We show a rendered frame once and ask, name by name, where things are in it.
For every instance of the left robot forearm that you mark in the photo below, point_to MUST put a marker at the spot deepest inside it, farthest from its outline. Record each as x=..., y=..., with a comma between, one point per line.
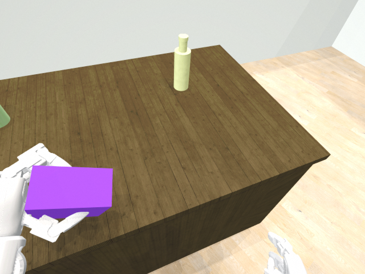
x=12, y=260

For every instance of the robot left hand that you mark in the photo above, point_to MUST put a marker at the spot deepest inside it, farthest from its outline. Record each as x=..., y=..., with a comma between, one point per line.
x=13, y=193

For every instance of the sponge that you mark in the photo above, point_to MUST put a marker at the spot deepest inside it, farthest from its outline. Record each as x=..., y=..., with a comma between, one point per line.
x=59, y=192

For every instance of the robot right hand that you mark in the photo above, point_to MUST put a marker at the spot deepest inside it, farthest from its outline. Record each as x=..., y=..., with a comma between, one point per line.
x=291, y=263

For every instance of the table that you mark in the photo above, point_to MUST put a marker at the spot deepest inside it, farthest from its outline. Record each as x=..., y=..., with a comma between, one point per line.
x=190, y=168

